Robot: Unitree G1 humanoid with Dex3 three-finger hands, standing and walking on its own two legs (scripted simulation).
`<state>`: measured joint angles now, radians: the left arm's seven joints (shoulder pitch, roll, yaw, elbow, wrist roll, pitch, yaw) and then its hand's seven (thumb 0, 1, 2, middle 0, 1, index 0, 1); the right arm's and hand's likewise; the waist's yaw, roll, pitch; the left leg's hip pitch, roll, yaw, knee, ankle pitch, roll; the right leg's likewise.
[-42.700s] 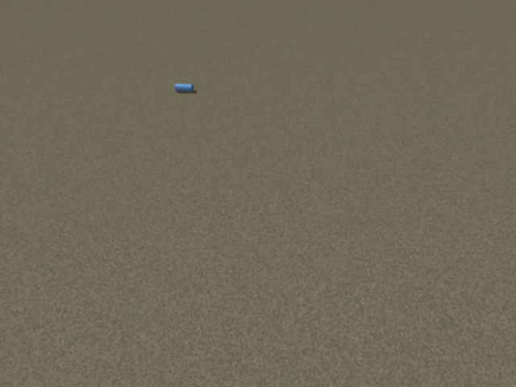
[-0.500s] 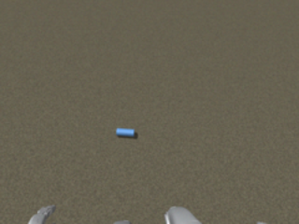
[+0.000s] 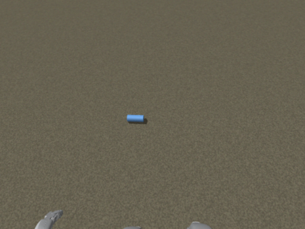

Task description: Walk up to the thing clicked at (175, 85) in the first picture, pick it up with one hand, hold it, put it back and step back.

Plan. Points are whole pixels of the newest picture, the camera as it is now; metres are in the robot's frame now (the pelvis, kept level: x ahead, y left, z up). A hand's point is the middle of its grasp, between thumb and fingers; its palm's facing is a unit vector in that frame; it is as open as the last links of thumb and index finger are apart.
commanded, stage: step back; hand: left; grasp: from above
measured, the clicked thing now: (135, 118) +0.94 +0.21 -0.73
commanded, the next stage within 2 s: stand in 1.50 s
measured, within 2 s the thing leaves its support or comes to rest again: neither
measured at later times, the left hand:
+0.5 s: hand out of the picture -0.10 +0.23 -0.13, palm faces -0.02 -0.91 -0.42, open 7.4 cm
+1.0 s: hand out of the picture -0.09 +0.23 -0.13, palm faces +0.04 -0.91 -0.40, open 7.4 cm
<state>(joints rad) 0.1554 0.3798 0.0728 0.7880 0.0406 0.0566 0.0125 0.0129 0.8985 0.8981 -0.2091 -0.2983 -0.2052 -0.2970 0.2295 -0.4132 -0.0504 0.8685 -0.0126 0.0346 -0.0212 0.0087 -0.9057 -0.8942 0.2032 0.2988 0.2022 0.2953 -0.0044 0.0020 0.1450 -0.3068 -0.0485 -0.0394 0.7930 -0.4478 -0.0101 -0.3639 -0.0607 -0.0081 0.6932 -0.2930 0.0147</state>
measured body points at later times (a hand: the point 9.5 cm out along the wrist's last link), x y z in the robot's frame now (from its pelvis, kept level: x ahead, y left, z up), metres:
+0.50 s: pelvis -0.16 -0.04 +0.00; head -0.14 -0.06 +0.45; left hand -0.10 +0.27 -0.10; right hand -0.07 -0.38 -0.12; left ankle -0.10 +0.11 -0.67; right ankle -0.17 -0.17 -0.72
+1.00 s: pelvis -0.16 -0.04 +0.01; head -0.15 -0.05 +0.46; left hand -0.09 +0.28 -0.10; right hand -0.10 -0.35 -0.12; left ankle -0.17 +0.09 -0.71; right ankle -0.14 -0.16 -0.72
